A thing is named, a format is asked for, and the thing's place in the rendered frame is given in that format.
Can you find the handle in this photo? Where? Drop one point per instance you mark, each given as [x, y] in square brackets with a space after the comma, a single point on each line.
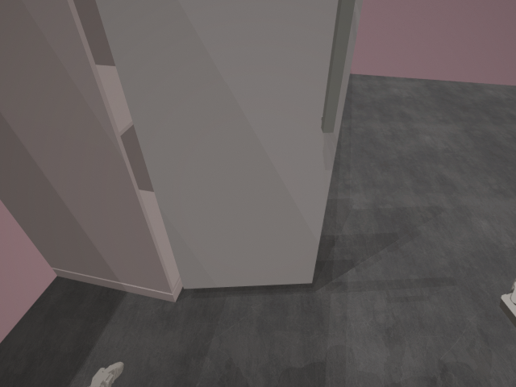
[343, 24]

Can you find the robot left hand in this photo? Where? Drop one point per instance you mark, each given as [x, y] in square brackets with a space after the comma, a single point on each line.
[105, 377]

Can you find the fridge door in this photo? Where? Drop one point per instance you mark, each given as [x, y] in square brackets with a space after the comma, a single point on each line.
[227, 98]

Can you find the robot right hand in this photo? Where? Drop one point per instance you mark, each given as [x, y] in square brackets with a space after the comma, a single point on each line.
[508, 304]

